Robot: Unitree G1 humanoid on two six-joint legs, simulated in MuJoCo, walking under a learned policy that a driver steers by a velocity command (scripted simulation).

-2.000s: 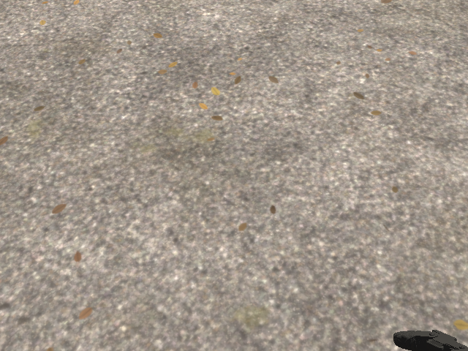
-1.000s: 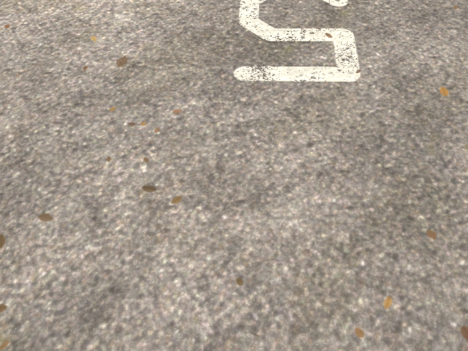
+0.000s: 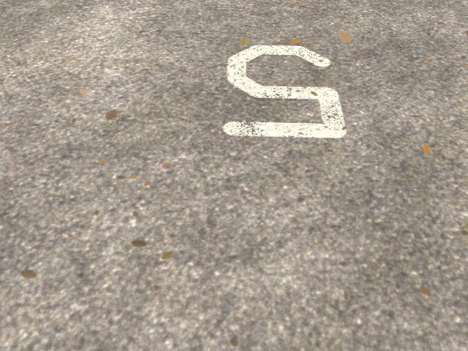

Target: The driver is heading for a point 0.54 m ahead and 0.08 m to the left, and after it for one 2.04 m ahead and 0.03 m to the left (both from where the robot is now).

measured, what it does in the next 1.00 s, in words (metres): walks ahead: left foot, then right foot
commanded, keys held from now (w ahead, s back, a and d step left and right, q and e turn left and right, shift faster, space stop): w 1.00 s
